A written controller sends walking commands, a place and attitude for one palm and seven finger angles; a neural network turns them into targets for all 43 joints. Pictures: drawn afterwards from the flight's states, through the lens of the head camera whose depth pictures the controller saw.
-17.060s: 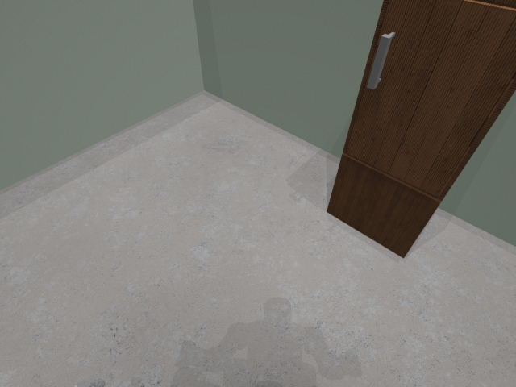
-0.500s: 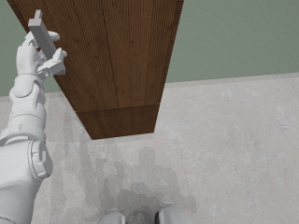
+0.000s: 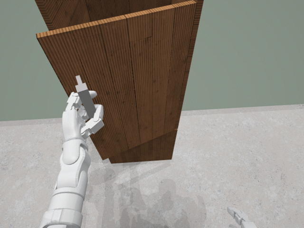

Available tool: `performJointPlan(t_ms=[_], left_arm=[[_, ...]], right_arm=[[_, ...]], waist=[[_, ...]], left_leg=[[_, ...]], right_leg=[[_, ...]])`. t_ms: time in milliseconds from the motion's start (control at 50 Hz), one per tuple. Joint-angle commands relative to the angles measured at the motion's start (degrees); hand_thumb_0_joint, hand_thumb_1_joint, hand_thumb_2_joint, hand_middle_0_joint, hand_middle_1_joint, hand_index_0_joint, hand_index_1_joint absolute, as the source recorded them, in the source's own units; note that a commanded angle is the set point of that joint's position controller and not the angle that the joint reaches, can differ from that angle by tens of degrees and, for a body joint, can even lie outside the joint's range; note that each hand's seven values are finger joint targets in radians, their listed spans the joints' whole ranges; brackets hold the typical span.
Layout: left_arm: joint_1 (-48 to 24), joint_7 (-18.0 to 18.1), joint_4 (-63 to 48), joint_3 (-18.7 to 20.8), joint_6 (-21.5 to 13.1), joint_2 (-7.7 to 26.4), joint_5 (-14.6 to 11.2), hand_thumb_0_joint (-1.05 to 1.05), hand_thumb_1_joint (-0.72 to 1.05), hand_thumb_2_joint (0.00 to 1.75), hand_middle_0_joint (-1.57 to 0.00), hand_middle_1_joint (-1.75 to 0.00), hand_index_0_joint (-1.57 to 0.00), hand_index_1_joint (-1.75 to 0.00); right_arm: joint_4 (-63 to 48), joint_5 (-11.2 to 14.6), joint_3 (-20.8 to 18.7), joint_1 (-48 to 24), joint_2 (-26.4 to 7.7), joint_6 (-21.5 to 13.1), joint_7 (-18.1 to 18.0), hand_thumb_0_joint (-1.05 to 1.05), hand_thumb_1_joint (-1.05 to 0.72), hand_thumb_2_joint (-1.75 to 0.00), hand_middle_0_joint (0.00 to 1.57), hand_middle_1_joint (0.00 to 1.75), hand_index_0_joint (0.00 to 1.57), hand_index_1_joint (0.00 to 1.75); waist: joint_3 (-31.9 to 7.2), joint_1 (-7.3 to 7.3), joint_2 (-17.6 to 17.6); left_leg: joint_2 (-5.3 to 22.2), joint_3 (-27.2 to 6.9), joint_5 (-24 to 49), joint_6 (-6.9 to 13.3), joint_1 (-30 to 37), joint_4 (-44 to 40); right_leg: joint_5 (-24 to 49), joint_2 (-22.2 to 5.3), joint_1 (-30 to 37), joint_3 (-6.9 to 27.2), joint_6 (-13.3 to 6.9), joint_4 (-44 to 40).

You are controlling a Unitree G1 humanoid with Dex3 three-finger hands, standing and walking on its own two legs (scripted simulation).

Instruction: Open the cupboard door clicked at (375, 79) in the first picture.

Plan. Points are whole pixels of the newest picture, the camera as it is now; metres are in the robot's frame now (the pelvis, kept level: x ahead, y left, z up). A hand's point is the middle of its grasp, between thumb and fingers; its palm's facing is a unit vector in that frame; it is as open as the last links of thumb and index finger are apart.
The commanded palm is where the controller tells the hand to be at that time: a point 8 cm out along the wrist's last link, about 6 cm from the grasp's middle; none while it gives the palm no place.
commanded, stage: pull the door open along its arc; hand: left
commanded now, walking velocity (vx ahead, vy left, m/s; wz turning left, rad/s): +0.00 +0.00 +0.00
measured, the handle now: (88, 103) +0.43 +0.19 +0.09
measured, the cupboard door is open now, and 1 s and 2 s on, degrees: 22 45 47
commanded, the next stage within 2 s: open thumb and fingers to let go in 0.54 s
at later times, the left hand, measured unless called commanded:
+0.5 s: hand (129, 144) +0.30 +0.06 +0.09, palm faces +0.42 -0.91 -0.04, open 6.5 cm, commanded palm +0.22 +0.08 +0.08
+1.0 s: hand (133, 150) +0.28 +0.05 +0.09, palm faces +0.44 -0.90 -0.03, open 9.4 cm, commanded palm +0.24 +0.09 +0.08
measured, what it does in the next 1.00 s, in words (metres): stands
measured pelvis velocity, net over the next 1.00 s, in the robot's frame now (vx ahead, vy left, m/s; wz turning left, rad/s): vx -0.02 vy -0.04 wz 0.08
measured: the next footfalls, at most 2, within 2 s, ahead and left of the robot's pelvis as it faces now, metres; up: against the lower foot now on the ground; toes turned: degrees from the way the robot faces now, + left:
none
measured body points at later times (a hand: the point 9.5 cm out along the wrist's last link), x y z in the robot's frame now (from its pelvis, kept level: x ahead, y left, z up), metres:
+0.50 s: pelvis +0.01 -0.03 +0.01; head +0.02 -0.05 +0.45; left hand +0.27 +0.11 +0.09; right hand +0.18 -0.24 -0.10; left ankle -0.03 +0.10 -0.71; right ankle -0.01 -0.12 -0.71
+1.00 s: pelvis -0.02 -0.04 +0.00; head -0.01 -0.07 +0.45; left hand +0.26 +0.10 +0.09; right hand +0.19 -0.24 -0.09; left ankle -0.03 +0.10 -0.71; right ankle -0.01 -0.12 -0.71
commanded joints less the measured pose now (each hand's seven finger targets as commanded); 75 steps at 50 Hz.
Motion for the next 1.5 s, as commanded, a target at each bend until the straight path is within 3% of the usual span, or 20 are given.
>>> performJointPlan(t_ms=[0,40,100,160,220,320,400,500,600,620,660,760,860,940,1020,1060,1200,1320,1420,1480], left_arm=[[-5.8,13.3,-17.0,3.1,-1.6,4.9,3.2,0.0,0.9,0.9,-0.4,-1.35,-0.4,-1.35],[-5.6,17.5,-18.2,0.1,-0.4,2.0,5.9,0.0,0.9,0.9,-0.4,-1.35,-0.4,-1.35],[-3.9,23.3,-22.5,-5.0,1.9,-2.8,10.2,0.0,0.9,0.9,-0.4,-1.35,-0.4,-1.35],[-1.2,27.1,-23.8,-10.5,4.8,-7.4,13.4,0.0,0.9,0.9,-0.4,-1.35,-0.4,-1.35],[0.2,28.0,-25.6,-14.5,6.3,-9.8,14.8,0.0,0.9,0.9,-0.4,-1.35,-0.4,-1.35],[4.1,27.9,-29.0,-20.0,7.3,-14.0,15.6,0.0,0.9,0.9,-0.4,-1.35,-0.4,-1.35],[11.6,28.0,-33.7,-25.1,7.7,-18.2,16.4,0.0,0.9,0.9,-0.4,-1.35,-0.4,-1.35],[20.5,27.7,-40.0,-29.8,9.1,-21.7,15.4,0.0,0.9,0.9,-0.4,-1.35,-0.4,-1.35],[11.5,30.4,-35.9,-24.9,10.1,-18.1,15.0,0.0,0.9,0.9,-0.4,-1.35,-0.4,-1.35],[6.2,31.2,-34.3,-22.6,9.9,-15.3,15.2,0.0,0.9,0.9,-0.4,-1.35,-0.4,-1.35],[6.1,31.6,-32.2,-22.6,10.0,-16.6,15.3,0.0,0.76,0.84,-0.39,-1.34,-0.39,-1.34],[8.3,30.1,-32.5,-22.6,8.9,-16.8,14.8,0.0,0.41,0.69,-0.36,-1.3,-0.36,-1.3],[6.0,29.1,-31.6,-21.9,7.5,-15.9,14.4,0.0,0.06,0.54,-0.34,-1.26,-0.34,-1.26],[2.6,29.3,-29.5,-21.3,6.7,-15.1,14.8,0.0,-0.22,0.42,-0.32,-1.23,-0.32,-1.23],[-1.7,30.1,-27.1,-22.9,6.2,-16.7,15.5,0.0,-0.5,0.3,-0.3,-1.2,-0.3,-1.2],[-2.8,30.5,-26.4,-23.4,5.9,-17.4,15.7,0.0,-0.5,0.3,-0.3,-1.2,-0.3,-1.2],[-6.9,31.6,-23.9,-24.2,5.8,-18.8,15.6,0.0,-0.5,0.3,-0.24,-0.85,-0.24,-0.85],[-8.6,32.3,-22.3,-23.0,6.2,-17.8,15.5,0.0,-0.5,0.3,-0.19,-0.55,-0.19,-0.55],[-8.2,33.0,-21.9,-23.2,6.5,-18.6,15.8,0.0,-0.5,0.3,-0.15,-0.3,-0.15,-0.3],[-10.6,33.7,-21.4,-22.8,6.8,-18.9,15.5,0.0,-0.5,0.3,-0.15,-0.3,-0.15,-0.3]], right_arm=[[-6.2,-1.2,-2.3,-1.4,-5.3,-1.9,-0.1,0.0,-0.9,-0.9,0.2,0.3,0.2,0.3],[-6.2,-1.8,-2.1,-3.2,-4.7,-1.2,-0.4,0.0,-0.9,-0.9,0.2,0.3,0.2,0.3],[-6.7,-2.7,-1.8,-5.6,-3.7,-0.3,-0.6,0.0,-0.9,-0.9,0.2,0.3,0.2,0.3],[-6.8,-3.4,-1.6,-7.0,-3.2,0.7,-0.9,0.0,-0.9,-0.9,0.2,0.3,0.2,0.3],[-7.0,-3.8,-1.6,-7.8,-3.0,1.6,-1.8,0.0,-0.9,-0.9,0.2,0.3,0.2,0.3],[-7.3,-3.9,-1.3,-10.1,-2.2,2.0,-2.6,0.0,-0.9,-0.9,0.2,0.3,0.2,0.3],[-7.9,-3.9,-1.3,-10.9,-1.2,1.6,-1.8,0.0,-0.9,-0.9,0.2,0.3,0.2,0.3],[-8.7,-3.6,-1.2,-12.2,-0.6,0.3,-0.5,0.0,-0.9,-0.9,0.2,0.3,0.2,0.3],[-6.7,-3.9,-0.5,-14.2,-0.6,0.0,-1.7,0.0,-0.9,-0.9,0.2,0.3,0.2,0.3],[-5.8,-3.8,-0.3,-14.6,-0.8,0.0,-2.2,0.0,-0.9,-0.9,0.2,0.3,0.2,0.3],[-5.5,-4.2,-0.2,-15.1,-0.3,-0.1,-2.4,0.0,-0.9,-0.9,0.2,0.3,0.2,0.3],[-5.9,-4.1,-0.7,-13.8,-0.2,0.1,-2.6,0.0,-0.9,-0.9,0.2,0.3,0.2,0.3],[-5.9,-4.2,-0.5,-13.7,-0.4,-0.1,-2.9,0.0,-0.9,-0.9,0.2,0.3,0.2,0.3],[-5.7,-4.1,-0.5,-14.4,-0.5,-0.3,-3.1,0.0,-0.9,-0.9,0.2,0.3,0.2,0.3],[-5.2,-4.3,-0.6,-14.6,-0.7,-0.9,-2.9,0.0,-0.9,-0.9,0.2,0.3,0.2,0.3],[-5.1,-4.2,-0.8,-14.7,-0.6,-1.1,-2.9,0.0,-0.9,-0.9,0.2,0.3,0.2,0.3],[-4.6,-4.1,-0.9,-14.5,-0.9,-1.8,-2.6,0.0,-0.9,-0.9,0.2,0.3,0.2,0.3],[-4.1,-4.1,-0.8,-14.8,-0.9,-1.8,-2.6,0.0,-0.9,-0.9,0.2,0.3,0.2,0.3],[-4.4,-4.0,-0.7,-15.5,-0.7,-1.7,-2.2,0.0,-0.9,-0.9,0.2,0.3,0.2,0.3],[-4.2,-4.3,-0.5,-15.7,-0.5,-1.7,-2.2,0.0,-0.9,-0.9,0.2,0.3,0.2,0.3]], waist=[[-15.2,3.63,-4.3],[-13.5,3.57,-3.8],[-14.5,3.81,-2.5],[-13.4,3.11,-4.8],[-12.8,2.18,-7.7],[-10.5,2.19,-8.4],[-11.1,3.01,-5.3],[-10.8,3.2,-6.7],[-6.2,2.75,-8.1],[-4.7,2.22,-8.0],[-5.9,2.88,-7.2],[-11.6,3.59,-8.6],[-10.1,3.05,-8.8],[-8.0,2.75,-8.8],[-7.2,2.13,-7.8],[-8.1,2.22,-7.1],[-9.8,2.31,-7.2],[-9.0,2.75,-7.9],[-8.4,3.25,-6.1],[-8.2,2.89,-6.8]], left_leg=[[-0.5,-1.2,26.7,-1.6,6.4,-5.3],[-0.6,-1.4,24.4,-1.6,6.6,-5.9],[-0.7,-1.5,24.4,-1.5,8.4,-6.1],[-0.5,-1.8,23.1,-1.5,9.0,-6.3],[-0.5,-2.0,22.3,-1.2,9.8,-6.3],[-0.8,-2.2,21.4,-1.0,11.1,-6.4],[-0.9,-2.3,24.1,-1.1,12.4,-5.7],[-1.1,-2.7,24.1,-1.1,12.6,-4.6],[-2.2,-3.3,17.4,-1.1,10.7,-3.9],[-2.5,-3.4,16.0,-1.0,10.0,-3.8],[-2.7,-3.3,15.3,-1.0,10.1,-3.7],[-2.7,-3.1,17.7,-1.1,10.6,-4.6],[-2.6,-3.2,16.3,-1.0,10.3,-4.8],[-2.6,-3.4,14.1,-0.8,9.8,-4.8],[-2.4,-3.6,12.4,-0.7,9.6,-4.6],[-2.3,-3.5,12.5,-0.7,10.1,-4.7],[-2.1,-3.5,11.7,-0.7,9.4,-5.0],[-2.0,-3.7,10.9,-0.8,8.9,-5.5],[-1.8,-3.7,10.3,-1.1,8.9,-5.9],[-1.9,-3.5,9.4,-1.0,8.7,-5.7]], right_leg=[[26.7,-0.3,16.0,-2.5,-0.9,-1.8],[24.1,-0.6,15.6,-2.1,-1.0,-2.6],[23.1,-1.0,16.2,-2.1,-1.2,-2.9],[22.0,-1.2,16.3,-2.2,-1.3,-3.8],[23.1,-1.4,17.4,-1.7,-1.2,-5.1],[23.8,-2.0,18.3,-1.3,-1.2,-6.5],[28.4,-2.3,19.7,-1.6,-1.3,-5.1],[32.6,-2.8,21.1,-1.7,-0.8,-5.2],[23.6,-3.6,17.1,0.2,-0.3,-8.5],[20.8,-3.9,15.7,0.8,-0.2,-9.4],[19.3,-4.3,15.8,1.5,-0.1,-9.7],[26.6,-4.2,20.0,1.1,0.2,-7.7],[24.6,-4.5,18.9,1.8,0.5,-8.5],[17.1,-4.4,16.5,2.2,0.2,-9.9],[11.2,-3.9,13.7,1.4,-0.4,-9.9],[10.2,-3.6,13.2,0.9,-0.7,-9.3],[7.0,-2.6,11.8,-0.8,-1.3,-7.6],[4.6,-2.4,11.5,-1.0,-1.5,-8.2],[3.3,-1.9,10.8,-1.7,-2.0,-7.6],[1.8,-2.1,10.3,-1.3,-1.7,-8.1]])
